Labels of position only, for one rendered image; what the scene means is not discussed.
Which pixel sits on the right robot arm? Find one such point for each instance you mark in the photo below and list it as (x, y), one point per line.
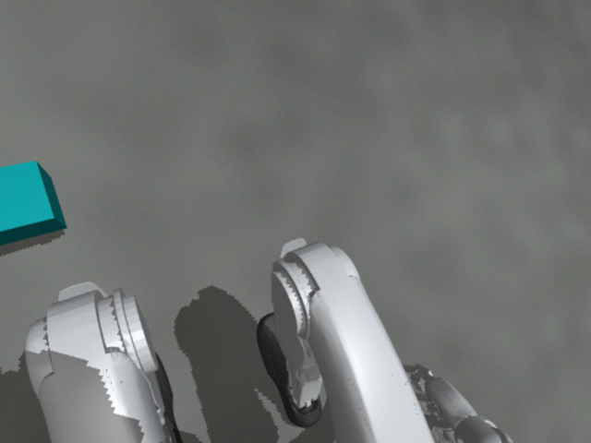
(478, 429)

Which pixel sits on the carton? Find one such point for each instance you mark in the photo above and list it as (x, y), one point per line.
(28, 203)

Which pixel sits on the right robot foot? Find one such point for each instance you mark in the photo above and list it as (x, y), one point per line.
(275, 364)

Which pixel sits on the left robot foot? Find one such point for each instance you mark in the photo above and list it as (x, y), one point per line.
(167, 396)

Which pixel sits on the right robot hand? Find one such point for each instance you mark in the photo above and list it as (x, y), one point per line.
(446, 405)

